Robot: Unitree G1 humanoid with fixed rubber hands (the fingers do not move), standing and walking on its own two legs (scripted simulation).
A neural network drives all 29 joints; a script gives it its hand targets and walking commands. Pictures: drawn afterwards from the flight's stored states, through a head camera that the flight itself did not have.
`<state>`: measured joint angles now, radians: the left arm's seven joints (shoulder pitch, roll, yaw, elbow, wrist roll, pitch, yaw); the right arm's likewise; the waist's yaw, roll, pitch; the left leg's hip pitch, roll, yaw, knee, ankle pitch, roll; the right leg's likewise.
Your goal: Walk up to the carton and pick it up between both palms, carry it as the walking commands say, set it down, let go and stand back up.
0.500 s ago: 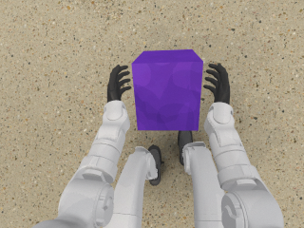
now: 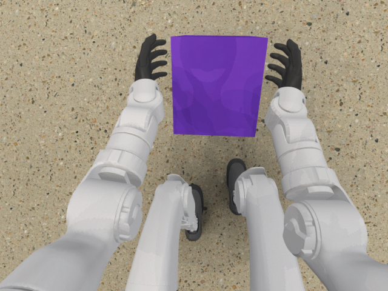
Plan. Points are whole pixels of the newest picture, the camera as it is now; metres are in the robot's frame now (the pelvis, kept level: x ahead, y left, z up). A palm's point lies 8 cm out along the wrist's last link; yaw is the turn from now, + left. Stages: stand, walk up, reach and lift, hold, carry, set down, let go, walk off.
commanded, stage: set down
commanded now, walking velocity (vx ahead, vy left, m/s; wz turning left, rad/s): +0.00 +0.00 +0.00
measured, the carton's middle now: (215, 79) +0.53 -0.01 -0.30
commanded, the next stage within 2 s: none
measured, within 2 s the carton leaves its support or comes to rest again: neither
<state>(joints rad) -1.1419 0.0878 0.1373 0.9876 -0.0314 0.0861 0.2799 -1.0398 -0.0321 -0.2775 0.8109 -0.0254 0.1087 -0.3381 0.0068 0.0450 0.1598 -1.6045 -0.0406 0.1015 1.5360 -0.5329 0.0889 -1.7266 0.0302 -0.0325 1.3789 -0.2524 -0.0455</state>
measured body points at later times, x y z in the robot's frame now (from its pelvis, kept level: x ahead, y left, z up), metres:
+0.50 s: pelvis -0.03 -0.01 -0.09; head +0.31 -0.03 +0.18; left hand +0.52 +0.12 -0.22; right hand +0.50 -0.15 -0.23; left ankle +0.07 +0.07 -0.54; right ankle +0.17 -0.09 -0.54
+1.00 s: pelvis -0.02 -0.01 -0.15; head +0.34 +0.00 +0.11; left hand +0.59 +0.13 -0.26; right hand +0.57 -0.14 -0.27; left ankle +0.07 +0.07 -0.54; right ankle +0.17 -0.09 -0.54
